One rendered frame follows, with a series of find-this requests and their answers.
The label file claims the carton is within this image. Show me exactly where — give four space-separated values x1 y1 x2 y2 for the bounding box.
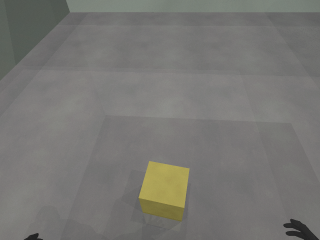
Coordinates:
138 161 190 222

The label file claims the robot right hand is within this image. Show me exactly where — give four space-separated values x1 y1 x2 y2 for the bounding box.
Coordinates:
283 219 319 240

